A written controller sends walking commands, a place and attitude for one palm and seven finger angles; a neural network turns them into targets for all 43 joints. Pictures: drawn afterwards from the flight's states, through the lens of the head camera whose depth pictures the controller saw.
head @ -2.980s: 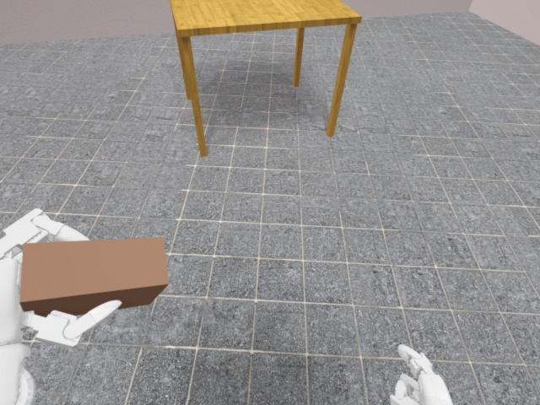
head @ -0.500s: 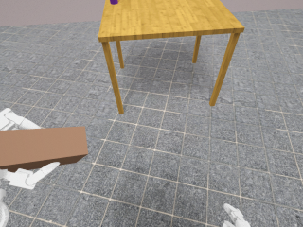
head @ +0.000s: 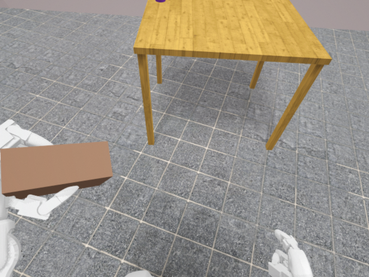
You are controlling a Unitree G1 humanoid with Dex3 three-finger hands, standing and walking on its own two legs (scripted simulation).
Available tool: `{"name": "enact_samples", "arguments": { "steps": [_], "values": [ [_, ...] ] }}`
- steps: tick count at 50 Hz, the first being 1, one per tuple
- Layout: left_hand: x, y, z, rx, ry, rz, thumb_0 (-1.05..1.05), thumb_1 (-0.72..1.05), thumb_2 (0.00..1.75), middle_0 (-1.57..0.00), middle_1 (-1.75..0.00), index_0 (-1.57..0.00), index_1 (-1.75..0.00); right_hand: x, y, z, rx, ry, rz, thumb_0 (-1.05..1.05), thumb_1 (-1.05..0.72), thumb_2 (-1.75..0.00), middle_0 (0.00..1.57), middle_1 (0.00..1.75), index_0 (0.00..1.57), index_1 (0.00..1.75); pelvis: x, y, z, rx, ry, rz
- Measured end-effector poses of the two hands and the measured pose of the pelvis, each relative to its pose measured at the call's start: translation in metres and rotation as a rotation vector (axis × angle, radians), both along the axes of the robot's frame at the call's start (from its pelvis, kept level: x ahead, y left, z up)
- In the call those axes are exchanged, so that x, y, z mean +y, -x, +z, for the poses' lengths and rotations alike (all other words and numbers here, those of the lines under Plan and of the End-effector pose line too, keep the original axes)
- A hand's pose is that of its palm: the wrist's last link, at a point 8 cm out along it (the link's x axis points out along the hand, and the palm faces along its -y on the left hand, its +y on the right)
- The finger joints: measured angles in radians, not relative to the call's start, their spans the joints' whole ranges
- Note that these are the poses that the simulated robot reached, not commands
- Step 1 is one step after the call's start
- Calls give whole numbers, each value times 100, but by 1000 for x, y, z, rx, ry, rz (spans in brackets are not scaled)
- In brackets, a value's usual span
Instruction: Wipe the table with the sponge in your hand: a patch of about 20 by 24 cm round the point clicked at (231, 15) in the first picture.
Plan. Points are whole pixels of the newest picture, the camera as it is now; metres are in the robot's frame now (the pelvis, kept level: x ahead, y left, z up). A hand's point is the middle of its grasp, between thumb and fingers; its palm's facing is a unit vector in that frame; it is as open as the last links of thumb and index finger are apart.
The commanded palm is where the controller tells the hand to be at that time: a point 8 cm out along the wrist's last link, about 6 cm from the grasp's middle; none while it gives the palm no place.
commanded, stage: walk to a spot facing it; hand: left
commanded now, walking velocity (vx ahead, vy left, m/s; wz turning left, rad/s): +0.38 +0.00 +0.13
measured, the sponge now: (75, 168) +0.25 +0.20 +0.16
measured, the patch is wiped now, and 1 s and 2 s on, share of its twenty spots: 0.00 0.00 0.00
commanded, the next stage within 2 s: none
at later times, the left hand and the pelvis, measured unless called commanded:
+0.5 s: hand (103, 131) +0.31 +0.17 +0.18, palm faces +0.46 -0.77 -0.44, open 9.6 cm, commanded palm +0.24 +0.23 +0.20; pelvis +0.13 -0.08 +0.01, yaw +10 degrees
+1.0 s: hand (60, 95) +0.35 +0.24 +0.22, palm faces +0.65 -0.61 -0.45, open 9.7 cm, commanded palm +0.26 +0.27 +0.20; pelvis +0.23 -0.05 +0.01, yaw +24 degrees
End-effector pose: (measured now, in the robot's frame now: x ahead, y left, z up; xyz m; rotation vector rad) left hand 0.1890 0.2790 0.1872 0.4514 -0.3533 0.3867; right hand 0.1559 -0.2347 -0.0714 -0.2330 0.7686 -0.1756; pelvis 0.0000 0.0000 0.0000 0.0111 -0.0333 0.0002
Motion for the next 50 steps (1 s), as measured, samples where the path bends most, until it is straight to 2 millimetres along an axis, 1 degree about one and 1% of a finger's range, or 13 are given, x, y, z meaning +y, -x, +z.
{"name": "enact_samples", "arguments": {
  "steps": [5, 10, 14, 18, 21, 23, 26, 30, 35, 40, 43, 46, 50],
  "values": [
    [-17, -16, 34, -34, -78, -57, -1, -45, 99, -81, -133, -80, -133, 35, -35, 8, -35, -116, 73, 1, -90, -90, 20, 30, 20, 30, -8, -21, 13, 19, 19, 17],
    [-32, -20, 63, -25, -174, -37, -1, -45, 99, -81, -133, -80, -133, 40, -62, 6, -30, -186, 110, 1, -90, -90, 20, 30, 20, 30, -22, -52, 22, 33, 32, 28],
    [-33, -35, 48, 56, -165, 80, -1, -45, 99, -81, -133, -80, -133, 19, -86, -10, -1, -195, 121, 1, -90, -90, 21, 30, 21, 30, -41, -79, 17, 27, 22, 51],
    [-42, -54, 10, 117, -75, 177, -1, -45, 99, -81, -133, -80, -133, -18, -115, -35, 38, -141, 149, 1, -90, -90, 21, 30, 21, 30, -62, -99, 0, 3, 8, 108],
    [-57, -67, -7, 153, 23, 178, -1, -45, 99, -81, -133, -80, -133, -46, -134, -33, 77, -71, 171, 1, -90, -90, 20, 30, 20, 30, -69, -111, 4, -12, -1, 139],
    [-68, -75, -5, 165, 23, 148, -1, -45, 99, -81, -133, -80, -133, -61, -146, -23, 84, -35, 164, 1, -90, -90, 20, 30, 20, 30, -73, -120, 10, -8, -9, 156],
    [-76, -85, 14, 146, -46, 105, -1, -45, 99, -81, -133, -80, -133, -77, -165, -6, 77, 12, 156, 1, -90, -90, 20, 30, 20, 30, -79, -133, 17, 5, -18, 185],
    [-69, -95, 45, 94, -165, 111, -1, -45, 99, -81, -133, -80, -133, -82, -193, 8, 66, 49, 163, 1, -91, -90, 20, 30, 20, 30, -80, -153, 23, 31, -25, 218],
    [-41, -99, 49, 90, -181, 212, -1, -45, 99, -81, -134, -80, -133, -60, -228, 9, 61, 47, 200, 1, -91, -90, 20, 30, 20, 30, -66, -181, 20, 50, -22, 254],
    [-10, -105, 17, 68, -93, 289, -1, -46, 99, -81, -134, -80, -133, -15, -265, -4, 13, 30, 250, 1, -91, -90, 20, 30, 20, 30, -42, -206, -1, 33, -22, 273],
    [-2, -116, 6, 52, -67, 289, -1, -46, 99, -81, -134, -80, -133, 21, -281, -8, -1, -32, 310, 1, -91, -90, 20, 30, 20, 30, -42, -211, -3, 2, -11, 327],
    [-3, -120, 15, 32, -74, 284, -1, -46, 99, -81, -134, -80, -133, 53, -293, -3, 2, -97, 390, 1, -91, -90, 20, 30, 20, 30, -48, -218, 3, 1, 10, 377],
    [-18, -106, 48, -4, -145, 301, -1, -46, 99, -81, -134, -80, -134, 77, -308, 6, -6, -153, 473, 1, -90, -90, 20, 30, 20, 30, -55, -232, 13, 13, 38, 419]
  ]
}}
